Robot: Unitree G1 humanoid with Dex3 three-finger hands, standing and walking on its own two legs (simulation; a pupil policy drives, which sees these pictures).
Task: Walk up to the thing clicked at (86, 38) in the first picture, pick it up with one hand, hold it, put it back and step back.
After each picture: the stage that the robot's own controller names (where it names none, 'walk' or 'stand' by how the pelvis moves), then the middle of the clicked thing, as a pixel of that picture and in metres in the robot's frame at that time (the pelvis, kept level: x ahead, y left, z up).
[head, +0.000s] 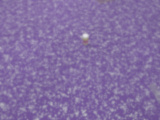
stand; (85, 39) +1.39 +0.01 -0.72
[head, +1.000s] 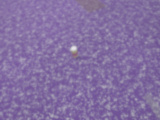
walk; (74, 51) +1.24 +0.27 -0.70
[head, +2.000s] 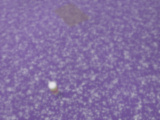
walk; (53, 88) +0.71 +0.39 -0.72
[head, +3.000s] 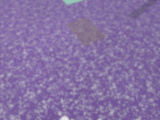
walk; out of the picture +0.43 +0.22 -0.70
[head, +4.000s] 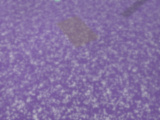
stand; out of the picture +0.31 +0.21 -0.71
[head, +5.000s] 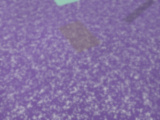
stand; out of the picture +0.28 +0.21 -0.72
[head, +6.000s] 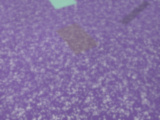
stand; out of the picture +0.29 +0.21 -0.72
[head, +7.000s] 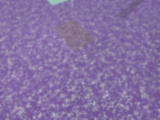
stand; out of the picture +0.29 +0.22 -0.72
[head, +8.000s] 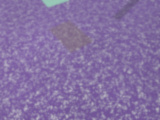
stand; out of the picture +0.28 +0.22 -0.72
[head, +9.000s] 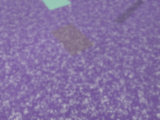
stand; out of the picture +0.27 +0.22 -0.73
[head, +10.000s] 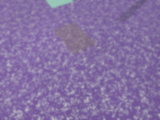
stand; out of the picture +0.27 +0.21 -0.73
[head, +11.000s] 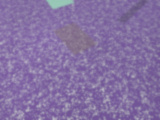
stand; out of the picture +0.27 +0.21 -0.73
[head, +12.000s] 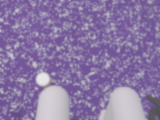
go down; (44, 80) +0.36 +0.20 -0.41
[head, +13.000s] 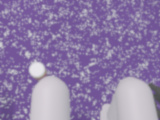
go down; (38, 71) +0.38 +0.21 -0.31
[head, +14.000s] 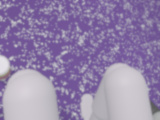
close in; out of the picture +0.37 +0.24 -0.23
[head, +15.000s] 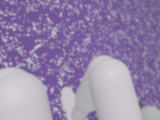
close; out of the picture +0.36 +0.25 -0.22
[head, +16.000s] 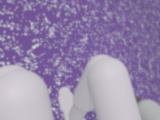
lift; out of the picture +0.36 +0.25 -0.22
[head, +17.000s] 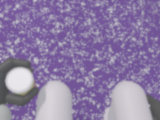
lift; (23, 84) +0.29 +0.22 -0.05
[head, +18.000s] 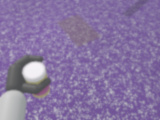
lift; (37, 80) +0.34 +0.17 +0.05
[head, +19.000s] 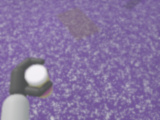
hold; (40, 82) +0.34 +0.17 +0.02
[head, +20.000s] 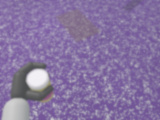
hold; (41, 86) +0.32 +0.17 +0.01
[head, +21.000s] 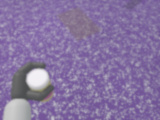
crouch; (41, 86) +0.32 +0.17 +0.01
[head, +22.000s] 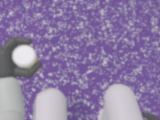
crouch; (28, 61) +0.40 +0.20 -0.09
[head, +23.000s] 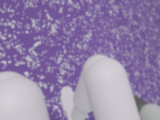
lower; out of the picture +0.40 +0.28 -0.21
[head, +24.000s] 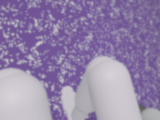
lower; out of the picture +0.38 +0.28 -0.22
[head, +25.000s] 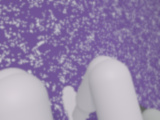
lower; out of the picture +0.38 +0.28 -0.22
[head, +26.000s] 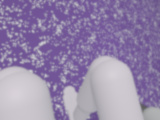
lower; out of the picture +0.36 +0.28 -0.22
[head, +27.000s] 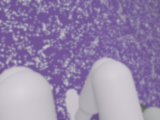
loosen; out of the picture +0.35 +0.24 -0.21
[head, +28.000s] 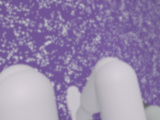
rise; out of the picture +0.36 +0.25 -0.22
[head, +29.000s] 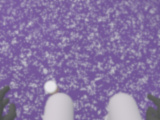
walk; (51, 88) +0.36 +0.20 -0.46
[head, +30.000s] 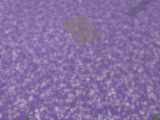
stand; out of the picture +0.31 +0.19 -0.66
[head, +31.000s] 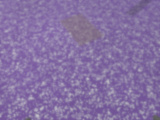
stand; out of the picture +0.30 +0.20 -0.66
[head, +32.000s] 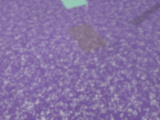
stand; out of the picture +0.32 +0.19 -0.71
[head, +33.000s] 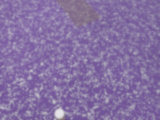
walk; (59, 115) +0.36 +0.15 -0.70
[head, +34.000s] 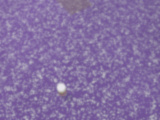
walk; (61, 89) +0.55 +0.19 -0.70
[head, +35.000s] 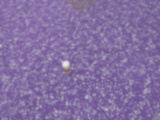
stand; (66, 67) +0.89 +0.27 -0.70
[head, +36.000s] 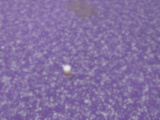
stand; (67, 71) +0.92 +0.22 -0.72
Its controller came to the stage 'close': yes
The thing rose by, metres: 0.72
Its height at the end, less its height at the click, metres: +0.00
